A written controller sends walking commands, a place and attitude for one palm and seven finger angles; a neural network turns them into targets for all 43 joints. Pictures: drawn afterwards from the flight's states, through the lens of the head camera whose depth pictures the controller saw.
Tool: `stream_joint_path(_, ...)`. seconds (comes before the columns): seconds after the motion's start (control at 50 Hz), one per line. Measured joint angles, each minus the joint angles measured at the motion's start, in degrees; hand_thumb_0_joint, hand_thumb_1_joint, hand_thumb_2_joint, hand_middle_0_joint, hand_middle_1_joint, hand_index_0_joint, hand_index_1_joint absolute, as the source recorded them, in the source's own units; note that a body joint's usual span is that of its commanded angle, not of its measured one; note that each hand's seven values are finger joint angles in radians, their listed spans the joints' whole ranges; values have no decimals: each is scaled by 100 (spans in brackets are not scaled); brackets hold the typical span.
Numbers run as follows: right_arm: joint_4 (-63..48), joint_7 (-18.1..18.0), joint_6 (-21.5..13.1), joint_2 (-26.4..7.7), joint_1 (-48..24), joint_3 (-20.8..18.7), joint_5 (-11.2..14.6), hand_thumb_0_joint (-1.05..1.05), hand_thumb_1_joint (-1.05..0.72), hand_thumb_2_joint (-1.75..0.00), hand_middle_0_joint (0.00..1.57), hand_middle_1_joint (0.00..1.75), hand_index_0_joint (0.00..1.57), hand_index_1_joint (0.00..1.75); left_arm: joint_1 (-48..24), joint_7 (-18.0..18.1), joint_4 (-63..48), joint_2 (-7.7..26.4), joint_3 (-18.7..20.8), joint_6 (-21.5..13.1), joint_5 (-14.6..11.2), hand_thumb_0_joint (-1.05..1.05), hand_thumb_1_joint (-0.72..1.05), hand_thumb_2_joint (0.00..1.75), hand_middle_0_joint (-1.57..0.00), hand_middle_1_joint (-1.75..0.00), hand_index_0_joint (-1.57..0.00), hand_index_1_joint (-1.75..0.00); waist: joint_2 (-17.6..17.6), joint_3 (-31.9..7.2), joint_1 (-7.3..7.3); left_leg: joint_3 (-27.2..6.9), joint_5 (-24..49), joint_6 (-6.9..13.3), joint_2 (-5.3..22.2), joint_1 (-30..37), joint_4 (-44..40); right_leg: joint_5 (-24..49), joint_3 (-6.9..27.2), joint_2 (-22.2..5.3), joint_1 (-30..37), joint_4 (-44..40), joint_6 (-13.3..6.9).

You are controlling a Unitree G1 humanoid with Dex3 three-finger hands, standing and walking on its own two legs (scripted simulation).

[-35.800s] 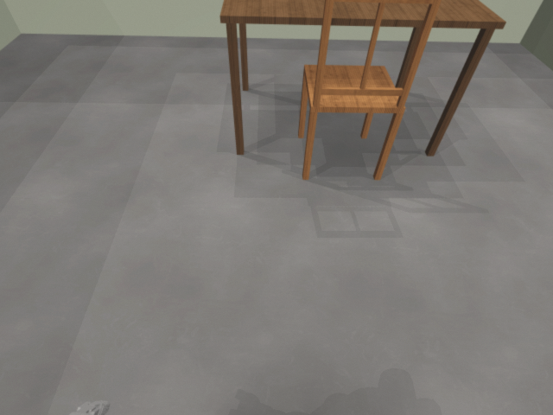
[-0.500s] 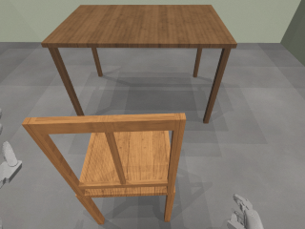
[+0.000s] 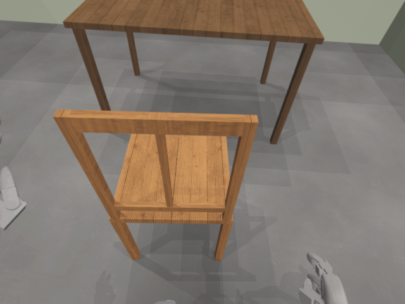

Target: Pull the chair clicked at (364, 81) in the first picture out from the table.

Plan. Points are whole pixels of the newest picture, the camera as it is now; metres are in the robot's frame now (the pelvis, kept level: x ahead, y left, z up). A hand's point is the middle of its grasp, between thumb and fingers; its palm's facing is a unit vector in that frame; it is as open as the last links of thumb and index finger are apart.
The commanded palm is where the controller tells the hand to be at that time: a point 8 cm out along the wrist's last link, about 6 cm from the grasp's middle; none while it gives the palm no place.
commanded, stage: stop stepping back and stand still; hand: left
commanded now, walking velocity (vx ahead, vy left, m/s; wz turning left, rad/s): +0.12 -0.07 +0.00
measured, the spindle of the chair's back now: (165, 174) +0.43 +0.12 -0.06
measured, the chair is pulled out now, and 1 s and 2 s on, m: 0.60 0.60 0.60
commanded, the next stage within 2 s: let the arm hang, fingers relaxed in 0.62 s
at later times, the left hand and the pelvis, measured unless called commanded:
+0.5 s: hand (6, 236) +0.17 +0.26 +0.18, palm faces +0.45 -0.80 -0.40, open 7.4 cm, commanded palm +0.11 +0.30 +0.19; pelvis -0.03 +0.00 +0.01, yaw +0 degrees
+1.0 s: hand out of the picture +0.04 +0.17 -0.17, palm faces +0.04 -0.99 -0.14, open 7.3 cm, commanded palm none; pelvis -0.03 +0.00 -0.01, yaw +3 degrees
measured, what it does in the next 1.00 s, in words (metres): stands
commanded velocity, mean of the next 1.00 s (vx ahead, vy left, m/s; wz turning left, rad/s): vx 0.03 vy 0.01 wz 0.00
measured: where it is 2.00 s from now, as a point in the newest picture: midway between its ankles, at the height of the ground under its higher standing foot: outside the picture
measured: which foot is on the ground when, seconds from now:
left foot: down 0.00-1.00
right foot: down 0.00-1.00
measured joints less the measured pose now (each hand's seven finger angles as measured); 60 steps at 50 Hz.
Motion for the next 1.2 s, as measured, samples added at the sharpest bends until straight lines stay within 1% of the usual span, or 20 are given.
stream_joint_path(0.06,-158,-2,-69,145,43,60,-3,1,-91,-89,21,30,20,30,32,11,175,-16,105,112,-39,1,89,90,-21,-31,-21,-30,-81,-18,-55,58,152,10,31,131,-341,-507,60,71,90,126,-79)
stream_joint_path(0.1,-282,32,-160,202,142,133,5,1,-91,-89,21,30,20,30,133,17,137,-6,111,179,-32,1,89,90,-21,-30,-21,-30,-90,-55,-81,46,251,-11,65,154,-469,-325,18,96,395,-316,-93)
stream_joint_path(0.16,-283,74,-223,223,204,222,10,1,-91,-89,21,30,20,30,235,-15,57,-13,8,204,6,1,89,90,-21,-30,-21,-30,-20,19,-95,-16,226,-56,168,219,-502,396,-66,187,622,-768,-55)
stream_joint_path(0.22,-222,81,-194,225,334,253,8,1,-91,-89,21,30,20,30,276,-36,41,-34,-132,240,51,1,89,90,-21,-30,-21,-30,-2,-23,-74,-64,-97,-75,190,259,-526,333,-132,210,734,-934,-97)
stream_joint_path(0.28,-154,61,-185,174,417,255,-6,1,-91,-89,21,30,20,30,284,-7,55,-53,-168,263,39,1,89,90,-21,-30,-21,-30,13,-23,-42,-84,-127,-80,179,301,-549,603,-151,205,807,-1051,-122)
stream_joint_path(0.42,41,14,-123,-38,493,163,9,1,-91,-89,21,30,20,30,80,65,378,-178,-234,324,34,1,89,90,-21,-30,-21,-30,110,-82,-37,-140,-526,-52,134,221,-167,492,-162,196,785,-818,-109)
stream_joint_path(0.5,90,-2,-119,-94,479,115,18,1,-91,-89,21,30,20,30,-38,74,385,-232,-271,321,39,1,89,90,-21,-30,-21,-30,81,-44,-96,-136,-182,-44,105,271,-142,338,-142,171,773,-601,-82)
stream_joint_path(0.58,-18,-33,-207,60,540,106,54,1,-91,-89,20,30,20,30,-6,51,371,-161,-200,267,94,1,89,90,-21,-30,-21,-30,7,-68,-178,-101,123,-12,66,431,-517,-129,-74,152,793,-590,-112)
stream_joint_path(0.64,-119,-1,-307,188,563,142,47,1,-91,-90,20,30,20,30,74,20,345,-19,-97,166,102,1,89,90,-21,-30,-21,-30,0,-31,-218,-114,223,-12,34,489,-756,101,-75,128,865,-833,-109)
stream_joint_path(0.72,-75,84,-334,252,507,214,20,1,-91,-89,21,30,20,30,243,-13,308,66,-41,86,79,1,89,90,-21,-30,-21,-30,48,9,-131,-93,286,-36,60,506,-825,600,-84,136,954,-1100,-62)
stream_joint_path(0.76,153,307,-309,79,448,150,-49,1,-91,-90,21,30,20,30,-180,-302,1073,36,-409,153,304,1,89,90,-21,-30,-21,-30,257,-125,-14,-164,480,-9,59,275,-679,591,-199,124,751,-912,-77)
stream_joint_path(0.78,328,392,-162,-33,363,127,-84,1,-91,-89,21,30,20,30,-500,-463,1701,-62,-686,364,367,0,90,90,-21,-30,-21,-30,375,-177,35,-200,574,-3,41,162,-554,509,-240,110,647,-746,-58)
stream_joint_path(0.82,643,496,239,-178,208,108,-158,1,-91,-89,21,30,20,30,-1045,-660,3157,-371,-1184,884,445,0,90,90,-20,-30,-20,-30,489,-248,74,-209,300,3,-35,1,-242,298,-262,36,489,-417,-66)
stream_joint_path(0.88,805,569,677,-190,238,74,-246,1,-91,-89,21,30,20,30,-1467,-778,5188,-839,-1736,1521,490,0,91,90,-20,-30,-20,-29,413,-235,-39,-196,-252,47,-138,-151,219,20,-277,-73,345,48,-88)
stream_joint_path(0.94,916,594,816,-87,483,66,-287,1,-91,-89,21,30,20,30,-1492,-873,6676,-1214,-2188,1797,478,0,91,90,-19,-30,-19,-29,169,-104,-197,-183,-123,48,-123,-217,506,-249,-281,-75,254,463,-89)
stream_joint_path(0.98,1107,587,828,14,703,85,-307,1,-91,-89,21,30,20,30,-1377,-940,7441,-1441,-2426,1844,448,1,91,90,-19,-30,-19,-29,-38,-47,-259,-169,24,34,-96,-202,509,-408,-222,-18,230,560,-112)
stream_joint_path(1.0,1226,574,835,84,832,91,-309,1,-91,-89,20,30,20,30,-1308,-874,7742,-1507,-2397,1830,441,1,94,90,-20,-30,-20,-29,-143,-41,-260,-173,-10,25,-90,-183,433,-557,-159,44,220,548,-160)
stream_joint_path(1.08,1705,507,926,290,1279,97,-268,1,-91,-89,20,30,20,30,-941,-895,8442,-1358,-2377,1667,431,0,100,90,-21,-30,-20,-30,-380,7,-55,-200,207,14,-130,-68,-195,-670,-61,189,336,243,-348)
stream_joint_path(1.14,1971,469,989,326,1407,38,-224,1,-91,-89,20,30,20,30,-592,-866,8810,-1337,-2415,1525,412,0,99,90,-21,-30,-20,-30,-259,126,63,-266,225,-5,-145,62,-523,-96,-53,241,579,-329,-340)
stream_joint_path(1.2,2076,449,968,339,1450,-14,-194,1,-91,-89,20,30,20,30,-236,-832,9142,-1356,-2442,1435,390,0,96,90,-20,-30,-20,-30,-108,184,75,-336,-105,40,-159,124,-551,-5,-106,246,729,-566,-312)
